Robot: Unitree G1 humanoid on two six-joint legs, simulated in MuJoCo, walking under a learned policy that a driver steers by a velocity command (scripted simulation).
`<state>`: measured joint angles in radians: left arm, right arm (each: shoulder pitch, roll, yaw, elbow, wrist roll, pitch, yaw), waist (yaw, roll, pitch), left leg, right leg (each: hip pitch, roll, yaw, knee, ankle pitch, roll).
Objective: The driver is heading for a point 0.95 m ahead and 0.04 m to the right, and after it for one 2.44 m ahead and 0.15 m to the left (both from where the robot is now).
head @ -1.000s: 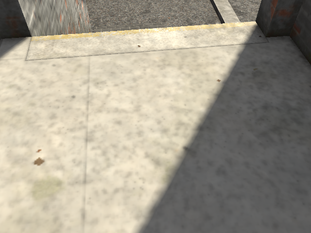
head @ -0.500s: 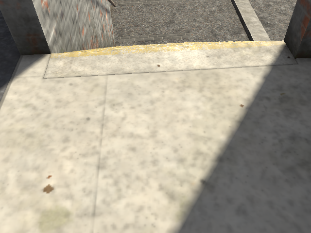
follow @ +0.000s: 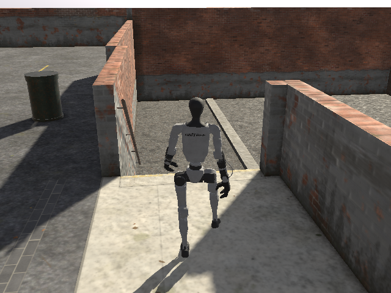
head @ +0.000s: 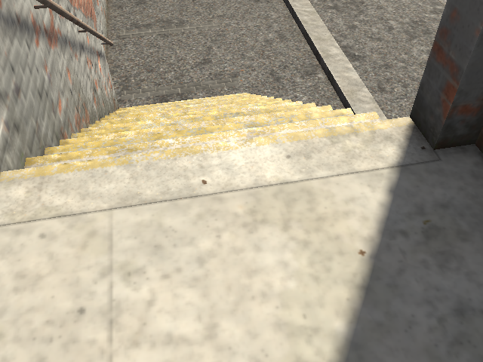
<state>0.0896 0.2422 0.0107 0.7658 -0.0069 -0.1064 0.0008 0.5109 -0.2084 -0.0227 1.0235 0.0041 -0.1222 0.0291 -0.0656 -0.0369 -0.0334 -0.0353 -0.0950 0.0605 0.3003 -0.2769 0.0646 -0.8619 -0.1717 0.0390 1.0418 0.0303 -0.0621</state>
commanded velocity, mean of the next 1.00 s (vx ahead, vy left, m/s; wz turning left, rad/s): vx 0.90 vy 0.00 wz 0.00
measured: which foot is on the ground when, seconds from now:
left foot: down 0.00-0.22, up 0.24-0.70, down 0.72-1.00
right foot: up 0.00-0.18, down 0.20-0.74, up 0.76-1.00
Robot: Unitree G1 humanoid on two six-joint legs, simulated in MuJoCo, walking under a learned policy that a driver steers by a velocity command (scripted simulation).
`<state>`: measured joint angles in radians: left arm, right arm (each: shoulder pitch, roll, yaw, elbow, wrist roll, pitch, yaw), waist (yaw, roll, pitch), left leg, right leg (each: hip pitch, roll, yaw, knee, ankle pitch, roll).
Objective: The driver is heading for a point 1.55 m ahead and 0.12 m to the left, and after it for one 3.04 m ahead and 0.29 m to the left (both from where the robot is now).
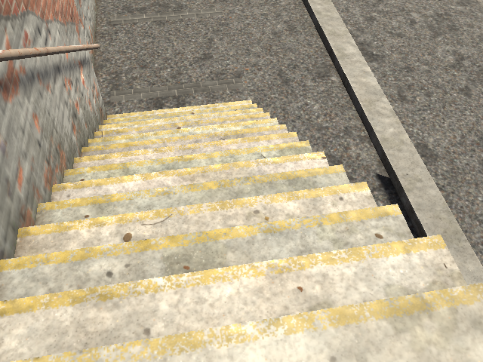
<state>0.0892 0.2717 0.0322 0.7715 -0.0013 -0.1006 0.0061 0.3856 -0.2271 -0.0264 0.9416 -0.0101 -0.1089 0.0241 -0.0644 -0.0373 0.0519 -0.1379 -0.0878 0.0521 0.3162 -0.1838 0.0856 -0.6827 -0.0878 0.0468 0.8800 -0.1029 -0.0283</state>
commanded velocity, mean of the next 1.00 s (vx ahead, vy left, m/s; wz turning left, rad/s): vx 0.09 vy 0.00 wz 0.00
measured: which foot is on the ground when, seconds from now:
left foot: down 0.00-0.16, up 0.18-0.42, down 0.44-1.00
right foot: up 0.00-0.12, down 0.14-1.00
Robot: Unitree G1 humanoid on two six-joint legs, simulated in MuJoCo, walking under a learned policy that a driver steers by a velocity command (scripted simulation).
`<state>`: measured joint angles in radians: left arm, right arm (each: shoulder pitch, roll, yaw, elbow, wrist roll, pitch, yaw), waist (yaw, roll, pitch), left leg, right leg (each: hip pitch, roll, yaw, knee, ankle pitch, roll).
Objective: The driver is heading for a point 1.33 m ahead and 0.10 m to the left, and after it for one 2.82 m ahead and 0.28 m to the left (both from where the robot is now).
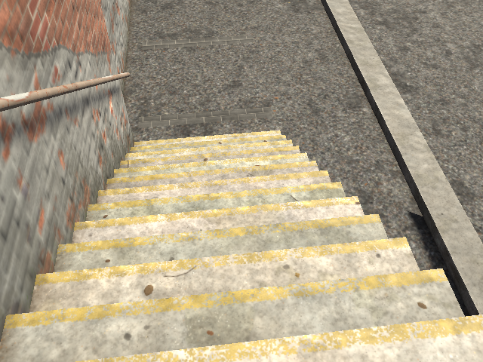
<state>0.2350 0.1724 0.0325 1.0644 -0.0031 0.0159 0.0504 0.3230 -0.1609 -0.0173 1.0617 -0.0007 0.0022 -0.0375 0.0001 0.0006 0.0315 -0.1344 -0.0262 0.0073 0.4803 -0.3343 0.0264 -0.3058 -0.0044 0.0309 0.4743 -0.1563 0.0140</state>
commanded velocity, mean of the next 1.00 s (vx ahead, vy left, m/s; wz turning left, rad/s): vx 0.00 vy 0.00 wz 0.00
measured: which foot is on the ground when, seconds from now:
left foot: down 0.00-1.00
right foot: down 0.00-1.00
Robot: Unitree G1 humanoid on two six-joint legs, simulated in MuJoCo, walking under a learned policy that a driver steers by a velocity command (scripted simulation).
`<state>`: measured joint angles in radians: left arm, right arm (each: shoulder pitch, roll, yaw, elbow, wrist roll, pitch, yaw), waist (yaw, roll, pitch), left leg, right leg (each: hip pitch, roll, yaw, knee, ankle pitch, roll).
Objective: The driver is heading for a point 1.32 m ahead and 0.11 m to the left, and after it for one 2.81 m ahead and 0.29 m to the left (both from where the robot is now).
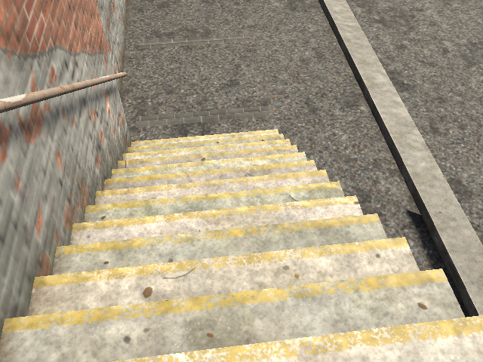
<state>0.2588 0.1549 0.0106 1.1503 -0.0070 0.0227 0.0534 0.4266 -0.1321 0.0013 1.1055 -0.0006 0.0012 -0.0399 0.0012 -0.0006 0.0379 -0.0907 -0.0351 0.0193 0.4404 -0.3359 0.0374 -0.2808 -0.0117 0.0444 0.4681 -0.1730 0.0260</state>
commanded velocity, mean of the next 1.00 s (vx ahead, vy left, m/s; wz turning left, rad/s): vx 0.65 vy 0.00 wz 0.00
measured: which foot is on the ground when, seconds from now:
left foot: down 0.00-0.46, up 0.48-1.00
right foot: down 0.00-0.14, up 0.16-0.44, down 0.46-1.00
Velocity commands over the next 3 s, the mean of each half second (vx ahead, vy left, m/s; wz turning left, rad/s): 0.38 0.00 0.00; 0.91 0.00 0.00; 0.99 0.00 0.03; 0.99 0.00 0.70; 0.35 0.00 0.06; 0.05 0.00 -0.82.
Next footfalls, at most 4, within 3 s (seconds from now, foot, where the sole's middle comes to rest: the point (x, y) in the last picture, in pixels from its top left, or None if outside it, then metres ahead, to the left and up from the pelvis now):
0.46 right None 0.21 -0.19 -0.77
1.02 left None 0.50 0.04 -0.96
1.40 right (299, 316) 0.81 -0.18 -1.15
1.76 left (246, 281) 1.05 0.02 -1.33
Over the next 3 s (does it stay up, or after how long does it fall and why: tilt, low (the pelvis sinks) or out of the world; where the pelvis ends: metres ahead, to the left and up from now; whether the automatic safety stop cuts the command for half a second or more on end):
stays up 1.51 -0.08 -0.96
